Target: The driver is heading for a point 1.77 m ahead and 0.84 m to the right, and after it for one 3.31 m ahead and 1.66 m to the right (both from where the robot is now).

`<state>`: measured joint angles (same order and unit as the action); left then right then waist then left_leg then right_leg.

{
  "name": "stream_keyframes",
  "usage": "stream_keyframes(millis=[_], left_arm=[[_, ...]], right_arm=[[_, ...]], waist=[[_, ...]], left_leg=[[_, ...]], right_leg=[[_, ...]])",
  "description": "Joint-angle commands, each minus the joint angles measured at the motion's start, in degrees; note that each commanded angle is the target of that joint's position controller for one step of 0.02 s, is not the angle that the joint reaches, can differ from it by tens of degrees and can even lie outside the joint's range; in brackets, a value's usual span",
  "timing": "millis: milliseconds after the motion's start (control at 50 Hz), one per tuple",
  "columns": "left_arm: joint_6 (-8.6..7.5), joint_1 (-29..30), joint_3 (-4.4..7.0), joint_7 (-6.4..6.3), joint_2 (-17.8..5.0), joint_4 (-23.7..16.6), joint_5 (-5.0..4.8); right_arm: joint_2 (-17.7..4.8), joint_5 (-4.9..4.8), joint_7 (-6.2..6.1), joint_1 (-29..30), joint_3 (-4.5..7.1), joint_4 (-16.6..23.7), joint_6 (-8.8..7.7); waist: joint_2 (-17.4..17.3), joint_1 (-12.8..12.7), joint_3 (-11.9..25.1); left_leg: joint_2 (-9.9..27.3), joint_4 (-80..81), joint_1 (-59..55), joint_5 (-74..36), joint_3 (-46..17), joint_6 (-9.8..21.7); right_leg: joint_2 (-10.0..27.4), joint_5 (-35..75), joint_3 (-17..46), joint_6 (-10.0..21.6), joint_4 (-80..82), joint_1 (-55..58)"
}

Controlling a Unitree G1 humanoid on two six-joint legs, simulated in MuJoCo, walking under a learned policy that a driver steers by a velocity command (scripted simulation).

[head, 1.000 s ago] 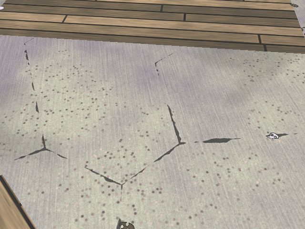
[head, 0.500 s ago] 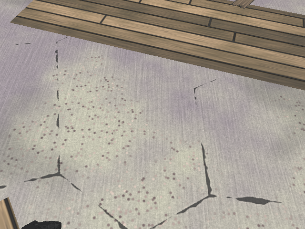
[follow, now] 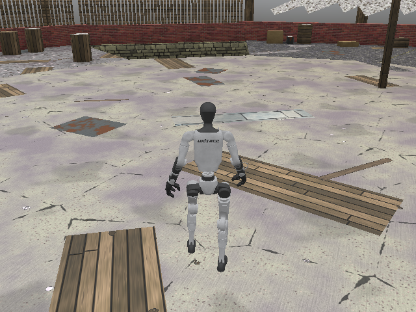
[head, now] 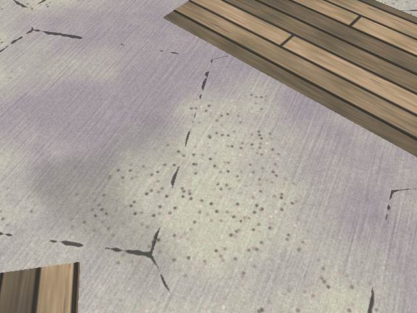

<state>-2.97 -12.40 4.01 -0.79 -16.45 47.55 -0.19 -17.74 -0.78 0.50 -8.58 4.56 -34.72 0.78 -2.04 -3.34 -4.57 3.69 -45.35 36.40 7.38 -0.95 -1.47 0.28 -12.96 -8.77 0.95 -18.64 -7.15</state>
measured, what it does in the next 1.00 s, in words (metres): steps on the spot, turning right: left foot, then right foot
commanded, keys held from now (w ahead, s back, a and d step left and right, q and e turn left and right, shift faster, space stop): e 1.00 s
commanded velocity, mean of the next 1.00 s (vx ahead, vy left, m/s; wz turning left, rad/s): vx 0.04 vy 0.00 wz -0.34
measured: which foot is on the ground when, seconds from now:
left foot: up 0.00-0.10, down 0.12-0.50, up 0.52-1.00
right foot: down 0.00-0.12, up 0.14-0.48, down 0.50-1.00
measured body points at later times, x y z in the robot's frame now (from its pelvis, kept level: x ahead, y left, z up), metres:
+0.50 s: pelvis +0.08 +0.00 -0.02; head +0.10 -0.02 +0.43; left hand +0.21 +0.28 -0.12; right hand +0.22 -0.29 -0.12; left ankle +0.15 +0.13 -0.74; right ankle +0.06 -0.10 -0.74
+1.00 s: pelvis +0.10 +0.00 +0.00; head +0.13 -0.02 +0.44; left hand +0.35 +0.21 -0.10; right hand +0.13 -0.33 -0.11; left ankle +0.17 +0.12 -0.74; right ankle +0.06 -0.10 -0.74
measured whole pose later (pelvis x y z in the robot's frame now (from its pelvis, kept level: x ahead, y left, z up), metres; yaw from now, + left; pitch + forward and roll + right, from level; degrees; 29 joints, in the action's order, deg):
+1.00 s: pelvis +0.10 +0.00 +0.00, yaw -27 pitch +2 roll +1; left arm 2.7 -9.5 4.5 -1.9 -18.6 40.7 -1.3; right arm -16.9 -0.9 -0.9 -4.3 5.1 -45.9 -1.3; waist 0.8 -1.5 -2.4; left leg -2.7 -30.6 17.3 15.8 -5.2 -3.8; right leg -5.7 -13.5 12.6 1.7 -28.8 -16.2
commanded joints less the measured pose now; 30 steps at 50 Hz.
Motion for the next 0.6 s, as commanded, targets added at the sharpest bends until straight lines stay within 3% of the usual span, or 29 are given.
stream_keyframes(millis=[20,60,80,100,120,140,160,180,200,220,240,280,320,400,440,480,500,520,540,560,580,600], left_arm=[[-0.18,2.4,2.14,-0.10,-10.0,-3.0,-1.06],[0.14,2.2,2.18,0.35,-10.8,-2.0,-1.97],[0.16,2.9,1.93,0.54,-10.5,-1.7,-2.39],[-0.12,1.4,1.15,0.99,-8.6,-0.7,-2.16],[-0.78,-0.2,-0.30,1.45,-5.5,-1.2,-0.12],[-0.92,-5.9,-2.53,2.36,-0.8,-1.0,1.60],[0.14,-5.7,-1.72,2.55,-4.3,0.5,-0.17],[0.99,-2.0,-0.87,2.47,-7.3,-0.6,-1.67],[1.79,0.4,-0.55,1.67,-7.6,-0.7,-1.70],[2.82,0.9,-0.15,0.70,-8.1,-0.4,-1.06],[3.94,-0.8,0.08,0.07,-8.0,0.2,-0.80],[5.11,-3.5,0.38,-0.76,-7.1,0.7,-0.78],[5.81,-2.9,0.51,-1.14,-6.0,0.0,-0.76],[6.27,0.7,0.53,-0.57,-5.1,-2.8,-0.47],[6.22,-0.1,0.83,0.18,-5.5,-3.3,-0.39],[6.13,-4.4,1.29,0.98,-5.6,-2.1,-0.07],[6.03,-5.8,1.79,1.10,-6.8,-1.7,0.57],[5.75,-5.6,3.29,0.14,-13.3,-3.0,0.79],[4.85,-4.7,3.56,0.38,-17.2,-4.9,2.17],[3.42,-3.7,3.25,0.73,-15.7,-5.5,3.34],[2.43,-1.1,2.96,0.60,-14.2,-5.9,2.43],[2.24,1.8,2.63,0.26,-12.4,-6.4,0.92]], right_arm=[[-1.8,0.31,1.12,1.2,0.46,4.8,-0.63],[-2.4,0.67,1.26,1.0,0.76,5.0,-0.93],[-2.7,0.99,1.09,-1.4,1.00,4.1,-1.20],[-4.3,1.46,0.49,-4.7,1.61,2.6,-1.55],[-8.5,2.71,-0.48,-8.5,2.24,2.3,-1.68],[-7.8,4.46,-1.23,-6.9,0.79,3.4,-1.61],[-3.5,3.31,-0.98,-6.5,-0.31,2.6,-1.44],[-3.2,2.39,-0.44,-4.7,-0.42,1.5,-1.47],[-4.0,2.13,-0.36,-1.7,-0.21,1.0,-1.57],[-4.7,2.04,-0.59,1.0,0.01,0.8,-1.56],[-5.5,2.06,-0.93,3.3,0.30,0.5,-1.47],[-6.6,2.35,-1.73,4.9,1.05,0.0,-1.20],[-5.6,2.24,-2.38,5.8,1.04,-0.7,-1.06],[-5.1,2.01,-3.19,6.1,1.31,-2.9,-0.60],[-5.8,1.32,-3.30,6.8,1.58,-3.7,-0.27],[-6.0,-0.15,-3.39,8.3,1.77,-4.5,0.23],[-4.4,-0.72,-3.36,6.3,1.63,-5.8,0.52],[-1.5,0.81,-3.06,3.4,1.10,-5.7,0.78],[-2.3,1.31,-3.49,9.8,1.21,-2.7,0.56],[-3.6,1.13,-3.70,11.9,1.67,-2.5,0.50],[-4.4,0.63,-3.80,10.6,2.13,-3.3,0.54],[-5.0,0.94,-4.16,8.6,2.60,-4.9,0.67]], waist=[[7.1,1.1,7.3],[6.9,2.3,7.5],[6.2,4.1,8.3],[3.9,5.7,10.4],[-1.7,6.2,16.2],[-11.7,3.2,23.1],[-7.9,4.9,27.0],[-6.6,5.2,22.3],[-4.8,4.6,17.3],[-4.5,3.9,13.8],[-5.5,2.2,12.0],[-6.0,1.2,11.1],[-5.8,1.5,10.5],[-6.2,2.8,9.7],[-6.4,2.1,10.0],[-5.3,-0.6,10.1],[-1.1,-0.6,8.2],[16.0,2.1,5.6],[20.4,-0.1,3.7],[14.5,-0.7,4.9],[11.9,1.3,4.6],[9.1,2.7,4.8]], left_leg=[[-1.1,6.8,-9.2,-2.4,0.7,1.5],[-2.6,12.1,-12.2,0.3,0.9,3.3],[-3.7,17.5,-17.0,-3.2,1.6,4.6],[-4.2,23.0,-25.6,-12.5,1.8,6.2],[5.4,20.0,-38.5,-39.5,-6.8,9.2],[20.5,16.4,-50.3,-58.5,-21.7,20.3],[21.2,16.9,-46.8,-52.1,-21.3,23.1],[17.5,19.4,-42.9,-40.9,-17.5,21.1],[14.8,21.4,-38.6,-32.7,-14.5,17.9],[13.7,23.3,-33.6,-27.3,-12.4,16.1],[12.5,24.8,-27.5,-25.0,-9.2,15.3],[12.0,26.8,-22.9,-19.6,-5.6,15.4],[12.3,28.1,-21.5,-12.5,-3.5,15.5],[14.0,28.7,-22.2,-4.8,-2.1,15.3],[14.8,27.2,-23.1,-4.8,-1.5,14.1],[13.2,22.5,-21.5,-2.6,1.5,10.6],[10.2,15.9,-18.5,3.7,4.8,6.5],[2.3,-0.7,-7.3,16.9,11.5,-0.1],[-5.5,-12.3,2.0,31.8,4.6,-2.1],[-4.4,-19.2,2.7,30.0,-1.2,-1.1],[-3.3,-20.4,3.2,24.3,-2.9,-0.2],[-2.5,-19.8,3.3,19.8,-3.3,-0.3]], right_leg=[[14.3,33.5,4.7,9.0,1.3,1.8],[14.9,34.5,6.3,8.6,-2.6,3.4],[13.9,34.5,6.3,7.4,-6.2,2.9],[11.0,32.7,5.3,5.2,-11.9,0.7],[7.4,17.9,3.3,1.4,-20.6,-6.3],[2.7,-23.4,6.4,-3.1,-34.2,-18.3],[3.8,-30.6,13.5,-4.6,-38.9,-17.8],[4.7,-29.5,13.3,-5.1,-40.1,-20.3],[5.2,-27.4,12.6,-5.3,-39.1,-22.0],[5.3,-24.0,12.4,-5.9,-38.0,-21.4],[4.7,-20.7,11.3,-6.8,-37.9,-17.6],[3.2,-16.6,8.7,-7.4,-38.9,-14.8],[3.6,-14.0,8.1,-6.7,-38.1,-14.5],[4.5,-11.0,7.1,-4.3,-32.1,-13.8],[4.2,-9.5,6.0,-2.8,-27.5,-11.4],[2.2,-2.6,3.8,-0.1,-16.8,-5.4],[1.9,2.2,6.6,2.2,-9.8,-3.0],[14.4,17.1,25.9,7.6,-1.7,0.5],[22.6,22.1,39.8,17.6,2.6,-2.8],[21.1,16.5,38.3,18.1,3.7,-3.8],[17.8,13.1,33.7,14.8,2.9,-3.1],[15.3,11.1,30.4,11.7,1.9,-2.2]])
